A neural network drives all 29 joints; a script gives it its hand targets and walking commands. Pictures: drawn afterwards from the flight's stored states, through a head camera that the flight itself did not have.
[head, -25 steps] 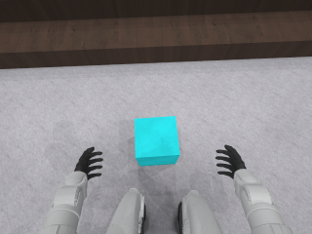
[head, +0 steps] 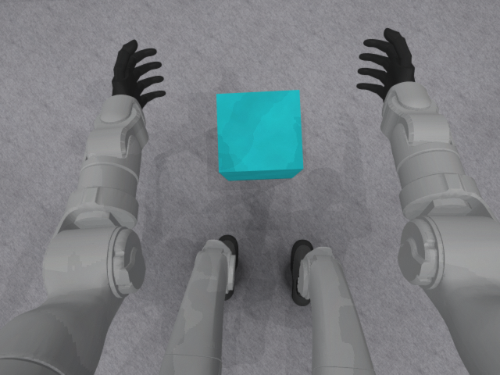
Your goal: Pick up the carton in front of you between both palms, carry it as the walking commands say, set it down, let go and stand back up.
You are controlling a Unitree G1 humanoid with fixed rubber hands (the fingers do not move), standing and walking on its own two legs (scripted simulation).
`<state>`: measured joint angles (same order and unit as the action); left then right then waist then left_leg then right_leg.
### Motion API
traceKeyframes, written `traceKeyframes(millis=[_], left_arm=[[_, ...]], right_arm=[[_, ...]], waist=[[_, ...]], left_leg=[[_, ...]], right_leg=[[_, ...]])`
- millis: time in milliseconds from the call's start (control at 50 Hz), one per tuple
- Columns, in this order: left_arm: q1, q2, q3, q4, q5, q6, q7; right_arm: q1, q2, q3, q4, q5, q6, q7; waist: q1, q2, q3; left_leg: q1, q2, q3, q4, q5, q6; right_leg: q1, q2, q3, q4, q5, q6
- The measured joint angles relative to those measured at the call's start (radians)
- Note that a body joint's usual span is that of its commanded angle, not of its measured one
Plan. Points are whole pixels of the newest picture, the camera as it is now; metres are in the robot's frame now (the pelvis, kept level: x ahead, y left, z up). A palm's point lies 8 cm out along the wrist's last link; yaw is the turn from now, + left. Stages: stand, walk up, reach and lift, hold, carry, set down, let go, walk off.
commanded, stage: reach and lift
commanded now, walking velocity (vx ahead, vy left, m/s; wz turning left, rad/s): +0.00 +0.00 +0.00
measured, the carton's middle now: (259, 141) +0.52 +0.04 -0.52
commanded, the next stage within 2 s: none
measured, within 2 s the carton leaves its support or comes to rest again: leaves its support in 1.86 s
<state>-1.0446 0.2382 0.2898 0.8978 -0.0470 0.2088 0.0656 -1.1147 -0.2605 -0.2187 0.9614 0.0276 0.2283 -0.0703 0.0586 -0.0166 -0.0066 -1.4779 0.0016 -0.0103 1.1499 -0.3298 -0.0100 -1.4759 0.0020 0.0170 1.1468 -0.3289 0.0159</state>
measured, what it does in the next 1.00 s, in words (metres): lowers itself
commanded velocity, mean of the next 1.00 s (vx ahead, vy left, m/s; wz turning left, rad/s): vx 0.00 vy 0.00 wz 0.00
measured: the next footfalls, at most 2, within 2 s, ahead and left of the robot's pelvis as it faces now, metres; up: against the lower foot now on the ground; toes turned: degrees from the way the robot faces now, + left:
none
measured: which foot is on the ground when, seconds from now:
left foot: down 0.00-1.00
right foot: down 0.00-1.00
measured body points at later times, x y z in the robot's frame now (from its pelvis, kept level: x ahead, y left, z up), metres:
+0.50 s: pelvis +0.02 +0.00 -0.10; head +0.36 +0.00 +0.20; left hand +0.51 +0.23 -0.25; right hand +0.55 -0.15 -0.26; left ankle +0.09 +0.12 -0.61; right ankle +0.09 -0.13 -0.61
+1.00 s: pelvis -0.03 +0.00 -0.27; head +0.35 +0.01 -0.03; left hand +0.51 +0.22 -0.45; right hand +0.55 -0.15 -0.45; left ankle +0.09 +0.12 -0.61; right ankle +0.09 -0.13 -0.61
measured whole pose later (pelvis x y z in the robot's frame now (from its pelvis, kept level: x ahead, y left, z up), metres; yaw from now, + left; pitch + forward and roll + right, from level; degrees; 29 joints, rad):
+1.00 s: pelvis -0.03 +0.00 -0.27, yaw +1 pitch +39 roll +0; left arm -1.45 0.36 0.17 1.15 -0.20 0.06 0.10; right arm -1.52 -0.38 -0.06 1.17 0.19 0.08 -0.11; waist 0.05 -0.01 0.34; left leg -2.28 -0.03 -0.03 2.13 -0.54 -0.04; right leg -2.28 0.06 0.05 2.14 -0.55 0.05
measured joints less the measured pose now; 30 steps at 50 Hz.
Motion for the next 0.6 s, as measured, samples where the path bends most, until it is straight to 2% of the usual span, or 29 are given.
traceKeyframes(millis=[100, 240, 380, 480, 600], left_arm=[[-0.075, 0.012, 0.031, 0.008, 0.017, -0.055, -0.013], [-0.059, -0.014, 0.100, -0.006, 0.078, -0.119, -0.049], [-0.034, -0.041, 0.145, 0.012, 0.116, -0.153, -0.060], [-0.041, -0.028, 0.109, 0.016, 0.073, -0.161, -0.041], [-0.090, 0.031, 0.012, 0.005, -0.032, -0.145, -0.006]], right_arm=[[-0.083, -0.021, -0.025, 0.017, -0.022, -0.055, 0.014], [-0.067, 0.007, -0.088, -0.001, -0.090, -0.117, 0.039], [-0.033, 0.043, -0.116, 0.003, -0.126, -0.147, 0.032], [-0.036, 0.035, -0.074, -0.009, -0.087, -0.152, 0.004], [-0.080, -0.020, 0.030, -0.040, 0.024, -0.134, -0.036]], waist=[[0.002, -0.001, -0.015], [-0.001, -0.004, -0.074], [-0.005, -0.004, -0.137], [-0.006, -0.002, -0.121], [-0.007, 0.000, -0.026]], left_leg=[[-0.068, -0.002, -0.005, -0.024, 0.010, -0.002], [-0.144, -0.007, -0.008, -0.046, 0.006, -0.003], [-0.316, -0.017, -0.015, 0.109, -0.061, -0.010], [-0.472, -0.029, -0.022, 0.308, -0.129, -0.018], [-0.628, -0.037, -0.028, 0.558, -0.185, -0.027]], right_leg=[[-0.067, 0.002, 0.001, -0.025, 0.009, 0.000], [-0.144, 0.005, 0.008, -0.045, 0.004, 0.002], [-0.317, 0.015, 0.023, 0.115, -0.067, 0.009], [-0.474, 0.027, 0.034, 0.318, -0.136, 0.016], [-0.630, 0.040, 0.034, 0.570, -0.195, 0.020]])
